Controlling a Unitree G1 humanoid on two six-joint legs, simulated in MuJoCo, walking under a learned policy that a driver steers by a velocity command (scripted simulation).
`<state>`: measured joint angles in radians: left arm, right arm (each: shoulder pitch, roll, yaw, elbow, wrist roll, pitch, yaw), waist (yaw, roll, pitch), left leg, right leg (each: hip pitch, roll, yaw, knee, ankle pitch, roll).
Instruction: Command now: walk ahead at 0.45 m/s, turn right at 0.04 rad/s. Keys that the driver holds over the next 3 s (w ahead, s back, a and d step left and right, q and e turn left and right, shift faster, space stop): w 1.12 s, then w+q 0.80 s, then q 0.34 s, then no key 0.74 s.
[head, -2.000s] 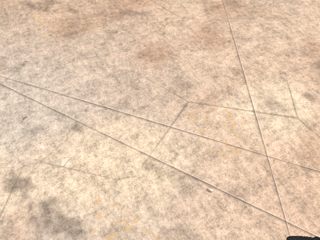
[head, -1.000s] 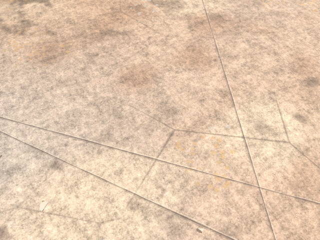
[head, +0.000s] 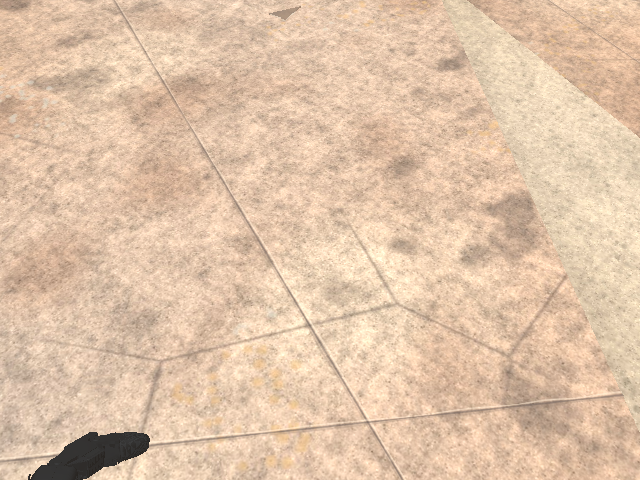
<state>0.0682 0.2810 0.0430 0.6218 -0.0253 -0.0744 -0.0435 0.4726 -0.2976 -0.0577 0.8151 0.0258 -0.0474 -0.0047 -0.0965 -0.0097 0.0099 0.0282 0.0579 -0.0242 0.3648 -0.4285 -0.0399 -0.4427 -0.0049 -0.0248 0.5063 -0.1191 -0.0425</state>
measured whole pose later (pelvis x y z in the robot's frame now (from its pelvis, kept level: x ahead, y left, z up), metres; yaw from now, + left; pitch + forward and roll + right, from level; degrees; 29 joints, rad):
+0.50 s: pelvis +0.27 +0.00 +0.00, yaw +0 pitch +2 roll -2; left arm 0.43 0.30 0.06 0.84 -0.02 -0.05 0.00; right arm 0.03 -0.26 -0.02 0.65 0.01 -0.09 0.05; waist 0.09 0.03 0.03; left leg -0.54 0.03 0.01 0.50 0.00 0.06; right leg 0.10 0.04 -0.02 0.27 -0.41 -0.02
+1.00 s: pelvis +0.55 -0.01 +0.01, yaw +0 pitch +2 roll +2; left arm 0.07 0.26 0.02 0.70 -0.01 -0.08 -0.04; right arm 0.37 -0.30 -0.06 0.85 0.02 -0.06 0.01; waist -0.08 -0.04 0.02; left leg 0.04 -0.04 0.04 0.26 -0.33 0.01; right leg -0.55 -0.06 0.01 0.53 -0.01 -0.02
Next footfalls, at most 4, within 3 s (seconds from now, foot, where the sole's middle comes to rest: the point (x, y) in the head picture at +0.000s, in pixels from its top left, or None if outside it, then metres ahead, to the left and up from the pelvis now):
0.52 left None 0.46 0.11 -0.76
1.04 right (361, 353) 0.74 -0.14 -0.76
1.58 left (248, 262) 1.03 0.11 -0.76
2.06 right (277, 169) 1.36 0.02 -0.76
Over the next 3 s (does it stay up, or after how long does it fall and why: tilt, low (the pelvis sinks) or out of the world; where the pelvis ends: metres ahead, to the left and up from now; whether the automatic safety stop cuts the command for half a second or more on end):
stays up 1.22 0.09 0.01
